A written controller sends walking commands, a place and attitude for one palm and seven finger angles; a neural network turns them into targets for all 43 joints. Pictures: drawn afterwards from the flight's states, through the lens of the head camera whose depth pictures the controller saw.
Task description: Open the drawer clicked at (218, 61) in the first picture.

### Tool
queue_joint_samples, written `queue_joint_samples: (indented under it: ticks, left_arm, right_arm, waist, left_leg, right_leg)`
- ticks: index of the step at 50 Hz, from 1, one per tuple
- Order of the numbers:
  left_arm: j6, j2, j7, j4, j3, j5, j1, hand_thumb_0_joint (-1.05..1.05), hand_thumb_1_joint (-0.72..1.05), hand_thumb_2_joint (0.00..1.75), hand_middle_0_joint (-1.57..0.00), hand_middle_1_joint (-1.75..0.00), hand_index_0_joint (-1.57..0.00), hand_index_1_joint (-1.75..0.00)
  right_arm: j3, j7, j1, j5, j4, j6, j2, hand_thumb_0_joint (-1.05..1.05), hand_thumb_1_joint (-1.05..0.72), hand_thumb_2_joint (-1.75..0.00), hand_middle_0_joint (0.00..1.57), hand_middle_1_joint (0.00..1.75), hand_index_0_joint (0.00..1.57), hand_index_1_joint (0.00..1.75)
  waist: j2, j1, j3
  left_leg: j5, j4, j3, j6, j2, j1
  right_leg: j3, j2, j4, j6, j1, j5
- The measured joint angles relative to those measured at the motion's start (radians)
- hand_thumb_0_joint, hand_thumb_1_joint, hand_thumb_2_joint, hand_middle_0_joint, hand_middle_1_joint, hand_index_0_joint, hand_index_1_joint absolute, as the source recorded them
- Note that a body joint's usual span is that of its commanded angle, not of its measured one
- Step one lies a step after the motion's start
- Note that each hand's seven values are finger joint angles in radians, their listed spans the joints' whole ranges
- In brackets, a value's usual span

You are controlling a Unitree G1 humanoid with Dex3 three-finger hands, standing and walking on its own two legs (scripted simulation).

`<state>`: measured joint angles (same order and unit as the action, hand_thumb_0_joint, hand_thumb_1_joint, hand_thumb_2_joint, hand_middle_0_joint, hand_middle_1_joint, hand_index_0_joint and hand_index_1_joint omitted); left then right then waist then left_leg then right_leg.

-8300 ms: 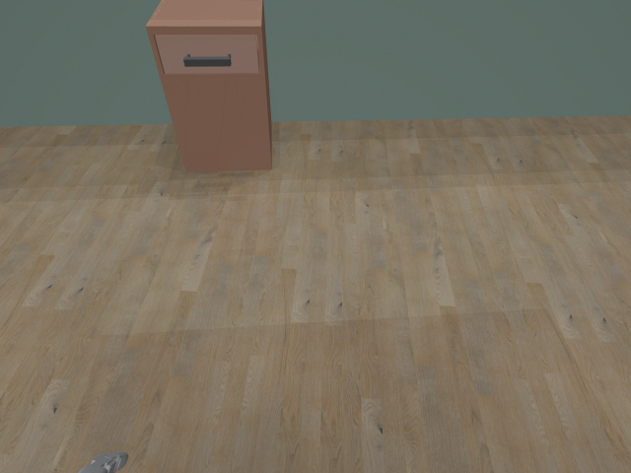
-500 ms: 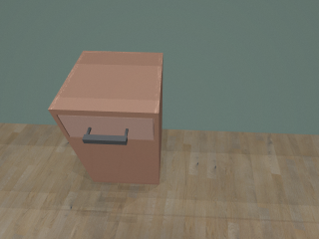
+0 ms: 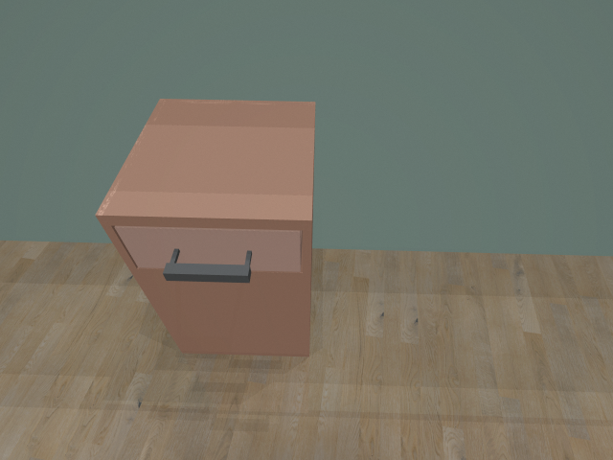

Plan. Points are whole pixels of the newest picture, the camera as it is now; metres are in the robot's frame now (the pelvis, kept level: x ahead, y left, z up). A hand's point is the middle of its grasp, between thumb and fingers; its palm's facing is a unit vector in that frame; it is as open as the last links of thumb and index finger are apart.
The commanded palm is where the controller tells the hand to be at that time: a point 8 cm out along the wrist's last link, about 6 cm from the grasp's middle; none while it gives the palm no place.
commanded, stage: look again from close up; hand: left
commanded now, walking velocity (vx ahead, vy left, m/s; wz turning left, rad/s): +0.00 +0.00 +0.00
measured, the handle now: (210, 263) +0.52 +0.24 -0.18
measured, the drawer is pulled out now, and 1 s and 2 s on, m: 0.00 0.00 0.00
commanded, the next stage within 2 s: raise the hand with hooked fingers in 0.54 s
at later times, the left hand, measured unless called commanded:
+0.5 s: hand out of the picture -0.03 +0.21 -0.18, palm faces +0.00 -0.98 -0.19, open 7.4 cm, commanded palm none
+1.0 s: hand (145, 445) +0.15 +0.22 -0.06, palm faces -0.04 -0.27 -0.96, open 8.3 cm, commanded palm +0.10 +0.24 -0.02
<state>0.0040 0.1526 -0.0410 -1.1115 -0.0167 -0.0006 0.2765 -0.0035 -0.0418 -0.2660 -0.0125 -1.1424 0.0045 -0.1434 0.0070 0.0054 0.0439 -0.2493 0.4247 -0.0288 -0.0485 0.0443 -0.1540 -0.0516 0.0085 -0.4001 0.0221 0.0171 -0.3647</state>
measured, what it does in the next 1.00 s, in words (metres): shifts its weight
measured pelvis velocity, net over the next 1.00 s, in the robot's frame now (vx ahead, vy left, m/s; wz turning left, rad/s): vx -0.06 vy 0.00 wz -0.06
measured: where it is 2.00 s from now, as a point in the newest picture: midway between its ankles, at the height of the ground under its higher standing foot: outside the picture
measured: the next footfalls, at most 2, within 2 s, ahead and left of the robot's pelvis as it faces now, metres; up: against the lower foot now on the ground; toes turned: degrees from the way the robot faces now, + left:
none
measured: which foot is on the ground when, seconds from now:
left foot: down 0.00-1.00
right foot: down 0.00-1.00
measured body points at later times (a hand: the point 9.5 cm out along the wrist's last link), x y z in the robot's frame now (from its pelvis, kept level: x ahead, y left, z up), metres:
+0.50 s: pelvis -0.04 +0.03 -0.01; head -0.03 +0.04 +0.44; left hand -0.02 +0.26 -0.17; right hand -0.01 -0.20 -0.16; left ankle -0.01 +0.14 -0.74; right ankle -0.09 -0.10 -0.74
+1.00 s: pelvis -0.06 +0.00 -0.04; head -0.05 -0.02 +0.41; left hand +0.15 +0.23 +0.00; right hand +0.14 -0.24 -0.11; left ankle +0.00 +0.14 -0.74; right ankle -0.09 -0.10 -0.74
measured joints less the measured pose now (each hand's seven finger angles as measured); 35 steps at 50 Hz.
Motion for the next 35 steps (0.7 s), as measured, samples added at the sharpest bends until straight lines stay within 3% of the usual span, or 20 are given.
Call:
queue_joint_samples:
  ticks: [4, 6, 9, 12, 17, 33, 34, 35]
  left_arm:
    - [-0.01, -0.006, -0.007, -0.001, 0.005, -0.006, 0.005, 0.0, 0.9, 0.89, -0.2, -0.3, -0.2, -0.29]
    - [-0.035, -0.017, -0.016, 0.02, 0.01, -0.014, 0.019, 0.0, 0.9, 0.89, -0.2, -0.3, -0.2, -0.29]
    - [-0.045, -0.018, -0.016, 0.041, 0.022, -0.013, 0.038, 0.0, 0.9, 0.89, -0.2, -0.3, -0.2, -0.29]
    - [-0.024, -0.003, -0.015, 0.047, 0.024, -0.006, 0.034, 0.0, 0.9, 0.89, -0.2, -0.3, -0.2, -0.29]
    - [-0.01, 0.005, -0.008, 0.066, 0.026, -0.008, 0.02, 0.0, 0.9, 0.89, -0.2, -0.3, -0.2, -0.29]
    - [-0.006, 0.024, 0.003, 0.045, 0.031, -0.015, 0.068, 0.0, 0.9, 0.89, -0.2, -0.3, -0.2, -0.29]
    - [0.058, 0.028, -0.003, 0.198, 0.047, -0.051, 0.118, 0.01, 0.9, 0.89, -0.2, -0.3, -0.2, -0.29]
    - [0.075, 0.04, -0.022, 0.385, 0.062, -0.087, 0.176, 0.01, 0.9, 0.89, -0.2, -0.3, -0.2, -0.3]
  right_arm:
    - [0.0, 0.005, -0.003, 0.001, 0.003, 0.0, -0.003, 0.01, -0.92, -0.9, 0.2, 0.3, 0.2, 0.3]
    - [0.008, 0.015, 0.004, 0.0, 0.037, 0.006, -0.019, 0.01, -0.92, -0.9, 0.2, 0.3, 0.2, 0.3]
    - [0.012, 0.022, 0.014, -0.001, 0.086, -0.007, -0.035, 0.01, -0.93, -0.9, 0.2, 0.3, 0.2, 0.3]
    - [0.008, 0.019, 0.005, -0.003, 0.105, -0.024, -0.031, 0.01, -0.92, -0.9, 0.2, 0.3, 0.2, 0.3]
    - [0.002, 0.017, 0.004, -0.003, 0.105, -0.006, -0.027, 0.01, -0.92, -0.9, 0.2, 0.3, 0.2, 0.3]
    - [-0.005, 0.036, -0.028, -0.001, 0.093, 0.001, -0.024, 0.01, -0.92, -0.9, 0.2, 0.3, 0.2, 0.3]
    - [-0.01, 0.027, -0.044, 0.012, 0.129, -0.009, -0.028, 0.01, -0.92, -0.9, 0.2, 0.3, 0.2, 0.3]
    - [-0.016, 0.007, -0.065, 0.024, 0.168, -0.055, -0.033, 0.01, -0.92, -0.9, 0.21, 0.3, 0.2, 0.3]
  waist:
    - [-0.007, -0.002, -0.003]
    - [-0.022, -0.004, 0.006]
    - [-0.026, 0.013, 0.019]
    - [0.003, 0.017, 0.006]
    - [-0.003, 0.0, -0.021]
    - [-0.003, -0.01, -0.021]
    - [-0.007, -0.016, -0.014]
    - [-0.004, -0.029, -0.009]
  left_leg:
    - [0.002, 0.03, -0.002, 0.007, 0.003, -0.028]
    - [-0.036, 0.133, -0.001, 0.037, 0.01, -0.093]
    - [-0.012, 0.146, -0.01, 0.062, 0.005, -0.119]
    - [-0.049, 0.173, -0.016, 0.052, -0.014, -0.123]
    - [-0.054, 0.193, -0.015, 0.058, -0.015, -0.133]
    - [0.031, 0.093, -0.02, 0.068, -0.035, -0.15]
    - [0.026, 0.103, -0.023, 0.068, -0.031, -0.158]
    - [0.025, 0.105, -0.033, 0.068, -0.033, -0.16]
  right_leg:
    - [-0.003, -0.002, 0.004, -0.004, 0.009, 0.006]
    - [0.003, -0.013, -0.011, -0.007, 0.036, 0.012]
    - [0.01, -0.019, -0.077, -0.011, 0.074, -0.009]
    - [0.013, 0.002, -0.15, -0.017, 0.099, -0.046]
    - [0.013, 0.005, -0.143, -0.031, 0.096, -0.036]
    - [0.015, 0.022, -0.092, -0.039, 0.135, 0.02]
    - [0.018, 0.019, -0.1, -0.037, 0.144, 0.021]
    - [0.026, 0.022, -0.126, -0.027, 0.162, 0.014]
